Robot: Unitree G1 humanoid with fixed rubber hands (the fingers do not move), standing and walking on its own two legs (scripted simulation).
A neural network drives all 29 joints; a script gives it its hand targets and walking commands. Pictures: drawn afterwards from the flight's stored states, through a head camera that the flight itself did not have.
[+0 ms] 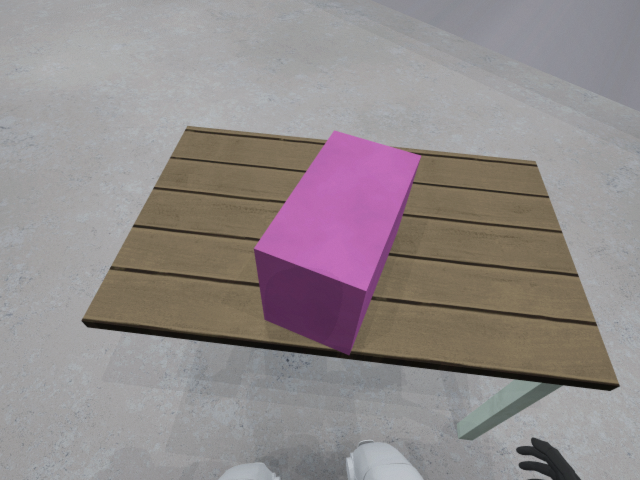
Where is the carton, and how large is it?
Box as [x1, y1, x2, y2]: [254, 130, 420, 354]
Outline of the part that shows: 334,130 255,246 254,252 264,318 273,323 349,354 396,234 420,155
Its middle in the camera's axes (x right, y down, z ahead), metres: +0.04 +0.00 +0.67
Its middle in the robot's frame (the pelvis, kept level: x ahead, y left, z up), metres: +0.49 -0.06 -0.05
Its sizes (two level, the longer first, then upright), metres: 0.293 0.160 0.208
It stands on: a table, 0.59 m high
